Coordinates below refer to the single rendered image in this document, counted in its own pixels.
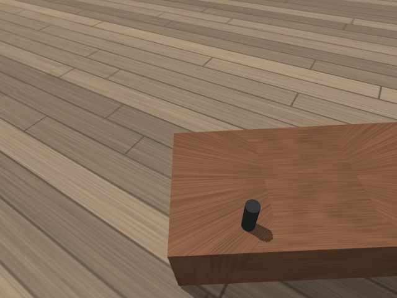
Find can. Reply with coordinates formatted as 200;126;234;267
241;199;261;232

